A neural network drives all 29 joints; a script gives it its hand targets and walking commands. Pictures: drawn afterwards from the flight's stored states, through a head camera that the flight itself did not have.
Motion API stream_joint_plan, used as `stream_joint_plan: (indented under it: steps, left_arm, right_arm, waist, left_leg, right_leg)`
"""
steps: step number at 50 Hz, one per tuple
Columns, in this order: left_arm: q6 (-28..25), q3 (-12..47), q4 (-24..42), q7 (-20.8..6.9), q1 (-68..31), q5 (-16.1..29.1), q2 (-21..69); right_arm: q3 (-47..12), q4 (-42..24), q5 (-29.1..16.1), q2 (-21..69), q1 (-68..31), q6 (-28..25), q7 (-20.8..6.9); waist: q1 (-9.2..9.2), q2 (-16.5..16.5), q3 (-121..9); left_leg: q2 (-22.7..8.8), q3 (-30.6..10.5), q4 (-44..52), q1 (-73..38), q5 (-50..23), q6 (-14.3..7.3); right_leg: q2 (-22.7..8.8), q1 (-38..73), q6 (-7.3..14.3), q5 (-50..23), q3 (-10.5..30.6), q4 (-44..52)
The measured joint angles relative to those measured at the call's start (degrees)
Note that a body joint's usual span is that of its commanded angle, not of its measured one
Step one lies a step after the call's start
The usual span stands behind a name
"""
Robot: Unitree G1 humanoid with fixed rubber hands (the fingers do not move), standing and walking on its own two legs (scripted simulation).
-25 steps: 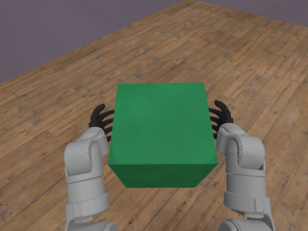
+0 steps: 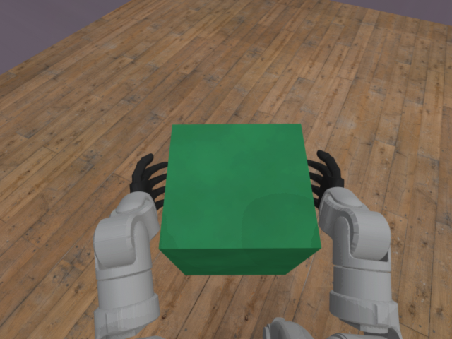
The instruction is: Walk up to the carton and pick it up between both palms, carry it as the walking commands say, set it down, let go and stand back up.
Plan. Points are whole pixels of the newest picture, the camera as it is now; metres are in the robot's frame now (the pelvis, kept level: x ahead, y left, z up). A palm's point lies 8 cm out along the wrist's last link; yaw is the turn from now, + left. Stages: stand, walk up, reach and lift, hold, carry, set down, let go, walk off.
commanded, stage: carry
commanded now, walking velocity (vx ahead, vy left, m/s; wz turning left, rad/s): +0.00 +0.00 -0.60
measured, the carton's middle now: (235, 208) +0.34 +0.02 +0.02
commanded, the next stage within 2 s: none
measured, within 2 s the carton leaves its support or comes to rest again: neither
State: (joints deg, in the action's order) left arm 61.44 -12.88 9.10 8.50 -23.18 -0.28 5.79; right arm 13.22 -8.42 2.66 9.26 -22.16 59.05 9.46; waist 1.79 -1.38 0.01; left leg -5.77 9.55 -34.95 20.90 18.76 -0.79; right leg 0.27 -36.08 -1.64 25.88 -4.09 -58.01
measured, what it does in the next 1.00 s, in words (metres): walks backwards, turning right: right foot, then left foot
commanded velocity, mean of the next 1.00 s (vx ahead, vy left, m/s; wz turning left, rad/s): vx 0.00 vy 0.00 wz -0.60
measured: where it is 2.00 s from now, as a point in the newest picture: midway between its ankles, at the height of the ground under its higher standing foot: outside the picture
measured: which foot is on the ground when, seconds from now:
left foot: down 0.00-0.18, up 0.20-0.50, down 0.52-0.82, up 0.84-1.00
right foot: up 0.00-0.16, down 0.18-0.54, up 0.56-0.80, down 0.82-1.00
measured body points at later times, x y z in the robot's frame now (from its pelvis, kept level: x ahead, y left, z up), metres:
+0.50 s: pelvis -0.04 -0.02 -0.01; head +0.01 -0.03 +0.44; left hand +0.33 +0.00 +0.07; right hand +0.24 -0.29 +0.08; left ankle +0.00 +0.09 -0.72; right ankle -0.02 -0.13 -0.73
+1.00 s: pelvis -0.10 -0.04 -0.01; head -0.08 -0.07 +0.44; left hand +0.25 -0.14 +0.08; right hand +0.07 -0.38 +0.08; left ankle -0.03 +0.08 -0.67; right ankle -0.12 -0.14 -0.73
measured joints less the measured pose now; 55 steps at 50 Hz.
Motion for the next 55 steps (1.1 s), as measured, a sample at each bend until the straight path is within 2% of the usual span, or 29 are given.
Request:
stream_joint_plan:
  steps: [3,7,9,10,12,15,20,25,26,27,28,30,31,34,38,41,42,44,46,50,55]
  left_arm:
    - [-0.12,0.84,-1.51,0.19,-1.78,0.62,-0.88]
    - [-0.2,1.26,-3.32,0.32,-4.03,1.26,-2.13]
    - [-0.09,1.26,-4.23,0.34,-4.85,1.17,-2.06]
    - [-0.47,1.23,-4.91,0.38,-5.07,0.79,-1.42]
    - [-0.76,1.21,-5.78,0.65,-5.04,-0.31,-0.08]
    - [-0.85,0.61,-4.97,0.74,-3.29,-1.6,1.72]
    - [-1.64,-0.74,-1.89,0.45,-1.71,-2.6,3.34]
    - [-1.8,-0.48,1.13,0.28,-0.77,-2.59,3.09]
    - [-1.59,-0.42,1.61,0.27,-0.58,-2.47,2.83]
    - [-1.37,-0.3,1.9,0.23,-0.51,-2.21,2.21]
    - [-1.21,-0.21,1.91,0.12,-0.26,-1.91,1.55]
    - [-0.62,-0.02,1.33,0.01,0.32,-1.13,0.33]
    - [-0.25,-0.01,0.63,0.0,0.29,-0.75,-0.11]
    - [0.49,0.24,-1.45,0.07,-0.69,0.1,-0.79]
    - [0.41,1.04,-3.53,0.25,-2.96,1.1,-1.83]
    - [0.36,1.32,-4.66,0.31,-4.49,1.35,-2.19]
    - [-0.07,1.31,-5.16,0.35,-4.67,1.09,-1.64]
    - [-0.61,1.28,-6.17,0.6,-4.87,-0.03,-0.16]
    - [-0.71,1.16,-5.84,0.76,-3.81,-1.16,1.16]
    - [-1.21,-0.41,-3.87,0.69,-1.92,-2.6,3.47]
    - [-1.8,-1.05,-1.01,0.33,-0.86,-3.26,4.2]
  right_arm:
    - [0.55,-0.57,0.31,-0.18,-0.36,0.16,-0.03]
    - [0.74,0.02,0.79,-0.74,-2.14,0.65,0.02]
    - [0.5,0.37,0.75,-1.57,-2.58,1.08,0.02]
    - [0.34,0.61,0.42,-2.5,-2.62,1.24,-0.04]
    - [0.35,1.39,-0.59,-4.09,-2.7,1.83,-0.25]
    - [0.57,2.03,-1.69,-4.65,-2.62,2.46,-0.33]
    - [1.14,1.74,-2.52,-3.83,-3.18,1.42,-0.28]
    - [0.86,0.46,-2.88,-3.16,-3.36,0.55,-0.29]
    - [0.79,0.34,-2.76,-2.86,-3.33,0.46,-0.31]
    - [0.73,0.33,-2.48,-2.28,-3.15,0.16,-0.33]
    - [0.58,0.52,-2.01,-1.68,-2.91,-0.15,-0.33]
    - [0.3,1.28,-0.98,-0.7,-2.37,-0.21,-0.28]
    - [0.17,1.65,-0.46,-0.4,-1.97,-0.1,-0.25]
    - [0.34,1.48,0.56,0.11,-0.63,0.22,-0.21]
    - [0.99,0.53,1.12,0.05,-1.01,0.77,-0.09]
    - [1.03,0.33,1.16,-0.64,-1.75,1.31,0.02]
    - [0.88,0.43,0.87,-1.48,-1.83,1.37,-0.01]
    - [0.96,1.06,-0.18,-3.2,-1.9,1.79,-0.22]
    - [1.04,1.61,-1.23,-4.16,-1.94,2.39,-0.37]
    - [1.52,2.24,-2.23,-4.14,-2.5,2.41,-0.39]
    - [1.23,1.77,-2.79,-3.82,-3.12,1.44,-0.4]
  waist:
    - [0.93,0.94,-0.42]
    - [0.99,2.04,-1.83]
    - [0.85,2.6,-2.82]
    - [0.77,3.29,-2.9]
    - [-0.29,3.05,-2.53]
    - [-2.5,2.33,-1.36]
    - [-4.2,1.18,0.32]
    - [-3.81,-0.46,-0.04]
    - [-3.68,-0.75,-0.38]
    - [-3.56,-1.87,-0.43]
    - [-3.28,-2.56,-0.47]
    - [-1.97,-2.16,-0.58]
    - [-1.2,-1.72,-0.66]
    - [0.75,-0.44,-0.87]
    - [1.73,1.27,-1.2]
    - [1.62,1.99,-2.25]
    - [1.44,3.05,-2.4]
    - [0.29,2.85,-2.12]
    - [-1.62,2.33,-1.5]
    - [-4.2,1.85,-0.46]
    - [-4.75,0.78,-0.46]
  left_leg:
    - [-2.25,1.33,0.67,-0.49,-0.5,0.9]
    - [-5.25,3.32,-1.8,0.36,0.72,2.46]
    - [-6.89,4.05,-5.41,1.68,2.55,3.61]
    - [-7.36,2.92,-8.67,3.04,3.78,4.76]
    - [-5.22,-0.58,-17.75,6.66,12.4,6.48]
    - [-1.98,-3.4,-25.72,10.58,14.42,7.11]
    - [0.7,-5.28,-22.95,12.08,9.8,6.5]
    - [3.47,-5.49,-8.4,6.65,6.24,4.7]
    - [3.63,-4.88,-3.66,4.43,3.27,3.97]
    - [4.02,-4.05,-1.55,3.65,-1.3,2.42]
    - [3.96,-3.33,-1.9,3.64,-2.19,1.26]
    - [2.42,-1.95,-2.84,3.16,-0.81,0.25]
    - [1.45,-1.31,-2.68,2.62,-0.31,0.23]
    - [-1.33,0.24,-1.29,1.22,-0.68,1.14]
    - [-4.83,2.04,-1.28,0.98,-1.18,2.59]
    - [-7.37,3.24,-4.64,2.3,0.22,4.19]
    - [-8.67,2.58,-6.79,3.42,0.79,4.88]
    - [-7.0,-0.69,-14.54,6.73,10.37,6.66]
    - [-4.3,-2.96,-22.37,9.74,14.27,7.17]
    - [-1.3,-4.47,-27.54,12.35,11.42,7.25]
    - [1.8,-5.39,-20.01,10.36,8.89,6.08]
  right_leg:
    - [-0.71,3.43,-0.42,-0.32,-1.17,4.32]
    - [-0.56,10.54,0.06,-4.31,-2.79,17.42]
    - [-0.14,13.9,1.14,-11.17,-3.35,24.57]
    - [0.57,13.1,2.34,-11.03,-3.12,23.52]
    - [0.55,11.56,4.09,-8.89,-2.04,21.2]
    - [0.39,10.88,4.67,-9.07,-0.16,21.48]
    - [1.64,9.24,4.71,-11.7,3.28,22.54]
    - [2.99,6.68,4.05,-13.31,6.57,22.07]
    - [3.4,6.01,3.8,-13.29,7.15,21.33]
    - [3.32,5.37,3.52,-13.02,7.94,20.13]
    - [3.16,4.5,3.23,-10.23,7.91,17.77]
    - [2.44,2.39,2.15,-1.15,4.57,9.29]
    - [1.91,1.79,1.62,0.91,2.94,5.65]
    - [0.18,2.57,0.42,1.78,-0.05,2.37]
    - [-0.94,7.88,-0.12,0.23,-1.8,10.88]
    - [-0.97,14.04,0.42,-7.91,-3.02,23.33]
    - [0.08,13.78,1.51,-9.45,-3.16,23.67]
    - [0.18,11.9,3.62,-9.16,-2.32,21.29]
    - [-0.26,11.19,4.48,-9.13,-1.27,20.82]
    - [0.4,10.18,4.87,-11.1,1.18,21.8]
    - [1.91,8.19,4.85,-13.61,4.08,22.81]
